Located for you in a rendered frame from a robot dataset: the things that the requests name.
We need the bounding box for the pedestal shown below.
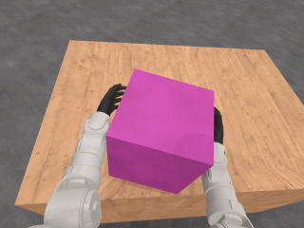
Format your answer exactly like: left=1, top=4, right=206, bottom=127
left=14, top=40, right=304, bottom=224

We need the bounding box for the robot left forearm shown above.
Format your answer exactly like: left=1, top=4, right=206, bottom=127
left=44, top=111, right=110, bottom=224

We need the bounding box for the right robot hand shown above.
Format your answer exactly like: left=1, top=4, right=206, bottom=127
left=214, top=107, right=224, bottom=144

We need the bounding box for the carton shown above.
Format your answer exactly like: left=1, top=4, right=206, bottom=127
left=105, top=68, right=215, bottom=195

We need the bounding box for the robot right forearm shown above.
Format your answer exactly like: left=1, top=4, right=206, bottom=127
left=201, top=142, right=254, bottom=228

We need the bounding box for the robot left upper arm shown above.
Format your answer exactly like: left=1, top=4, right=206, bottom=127
left=28, top=187, right=102, bottom=228

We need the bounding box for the left robot hand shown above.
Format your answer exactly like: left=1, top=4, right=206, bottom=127
left=97, top=84, right=127, bottom=117

